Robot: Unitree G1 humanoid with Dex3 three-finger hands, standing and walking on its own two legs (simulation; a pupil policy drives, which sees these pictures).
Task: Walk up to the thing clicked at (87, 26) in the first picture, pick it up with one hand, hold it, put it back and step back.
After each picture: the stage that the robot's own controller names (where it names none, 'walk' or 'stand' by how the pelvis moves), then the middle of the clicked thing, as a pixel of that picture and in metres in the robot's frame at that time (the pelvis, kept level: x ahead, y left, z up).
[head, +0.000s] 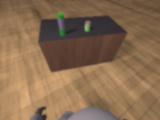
stand; (87, 26) +1.14 +0.07 -0.04
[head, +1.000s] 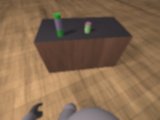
rise first; (87, 27) +1.04 +0.09 -0.02
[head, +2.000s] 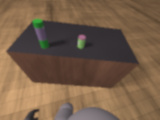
walk; (81, 41) +0.70 +0.12 -0.01
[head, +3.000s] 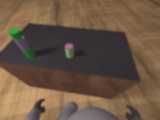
stand; (69, 51) +0.53 +0.20 -0.02
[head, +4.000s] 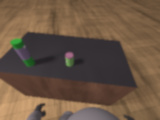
stand; (69, 59) +0.50 +0.18 -0.04
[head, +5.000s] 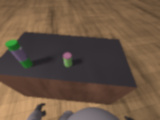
stand; (67, 59) +0.48 +0.19 -0.04
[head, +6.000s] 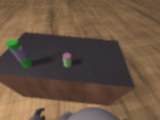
stand; (67, 60) +0.49 +0.20 -0.05
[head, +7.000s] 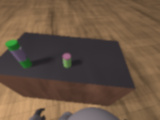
stand; (67, 60) +0.48 +0.20 -0.05
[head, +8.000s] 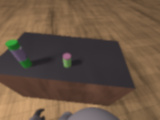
stand; (67, 60) +0.48 +0.20 -0.05
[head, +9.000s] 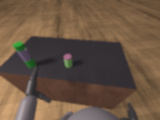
rise first; (68, 61) +0.49 +0.23 -0.04
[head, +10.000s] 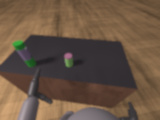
go down; (68, 60) +0.50 +0.22 -0.04
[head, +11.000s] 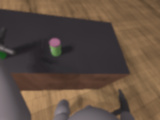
go down; (55, 47) +0.50 +0.21 +0.01
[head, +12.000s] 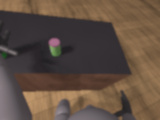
approach; (55, 47) +0.50 +0.21 +0.02
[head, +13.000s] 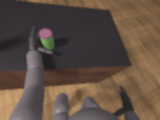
close in; (47, 40) +0.51 +0.23 +0.05
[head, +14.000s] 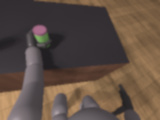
lift; (42, 37) +0.52 +0.23 +0.06
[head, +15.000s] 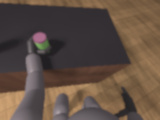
lift; (42, 43) +0.48 +0.24 +0.07
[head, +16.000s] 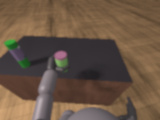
lift; (61, 62) +0.33 +0.17 +0.15
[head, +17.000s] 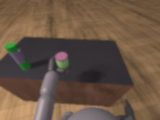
hold; (62, 62) +0.33 +0.17 +0.14
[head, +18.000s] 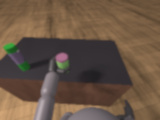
hold; (63, 63) +0.33 +0.16 +0.13
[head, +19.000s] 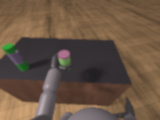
crouch; (65, 60) +0.35 +0.15 +0.14
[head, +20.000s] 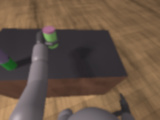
lower; (50, 37) +0.49 +0.22 +0.16
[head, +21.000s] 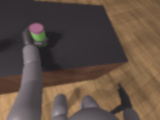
lower; (39, 35) +0.53 +0.24 +0.06
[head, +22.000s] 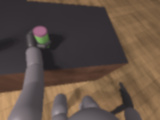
lower; (42, 38) +0.52 +0.23 +0.05
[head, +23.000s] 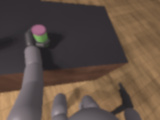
lower; (41, 37) +0.52 +0.23 +0.06
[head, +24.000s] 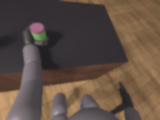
lower; (39, 35) +0.53 +0.24 +0.06
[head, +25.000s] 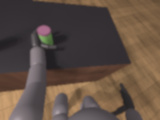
open; (46, 37) +0.52 +0.22 +0.06
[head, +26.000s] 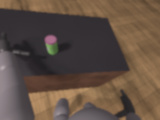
sink last; (51, 45) +0.50 +0.21 +0.03
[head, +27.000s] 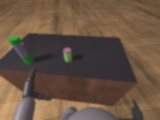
stand; (67, 54) +0.54 +0.22 +0.00
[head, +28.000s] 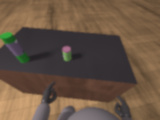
stand; (67, 53) +0.51 +0.21 -0.01
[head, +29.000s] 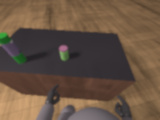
stand; (64, 53) +0.52 +0.23 +0.00
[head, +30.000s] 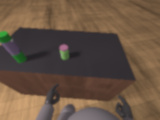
stand; (64, 52) +0.52 +0.23 +0.01
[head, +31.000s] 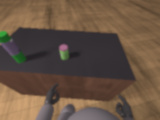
stand; (64, 52) +0.52 +0.23 +0.01
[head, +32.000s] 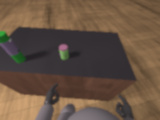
stand; (64, 52) +0.52 +0.23 +0.02
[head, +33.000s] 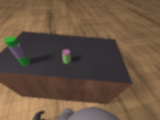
stand; (66, 56) +0.52 +0.21 -0.03
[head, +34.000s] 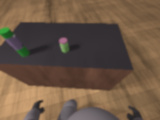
walk; (64, 45) +0.58 +0.24 -0.02
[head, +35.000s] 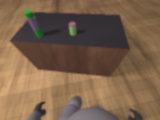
walk; (72, 28) +0.82 +0.24 -0.02
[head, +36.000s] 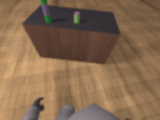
stand; (76, 17) +1.13 +0.21 -0.02
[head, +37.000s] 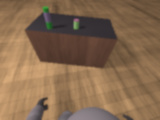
stand; (76, 24) +1.14 +0.23 -0.04
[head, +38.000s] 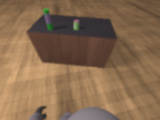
stand; (76, 24) +1.15 +0.22 -0.05
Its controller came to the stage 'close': yes
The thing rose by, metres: 0.21
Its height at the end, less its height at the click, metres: +0.00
